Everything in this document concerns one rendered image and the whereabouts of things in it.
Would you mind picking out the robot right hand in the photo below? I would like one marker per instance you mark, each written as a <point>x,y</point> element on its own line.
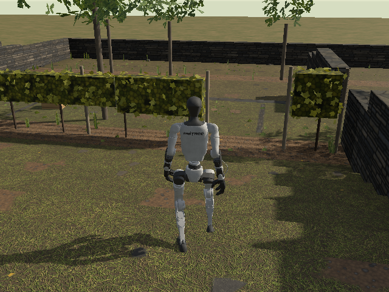
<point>221,186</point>

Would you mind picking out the right robot shin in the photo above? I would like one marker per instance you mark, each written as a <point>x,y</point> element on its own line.
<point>209,205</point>

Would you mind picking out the left robot upper arm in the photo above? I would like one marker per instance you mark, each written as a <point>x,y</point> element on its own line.
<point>175,128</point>

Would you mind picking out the right robot upper arm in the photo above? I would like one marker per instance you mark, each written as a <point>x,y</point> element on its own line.
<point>213,129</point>

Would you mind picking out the robot left forearm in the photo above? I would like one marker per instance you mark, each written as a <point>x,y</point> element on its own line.
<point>167,161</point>

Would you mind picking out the robot left hand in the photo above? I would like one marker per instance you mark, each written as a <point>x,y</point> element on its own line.
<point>167,173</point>

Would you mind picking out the robot left foot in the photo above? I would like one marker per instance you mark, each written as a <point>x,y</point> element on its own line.
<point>182,247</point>

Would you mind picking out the robot right forearm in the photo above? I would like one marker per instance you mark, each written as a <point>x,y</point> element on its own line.
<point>219,167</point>

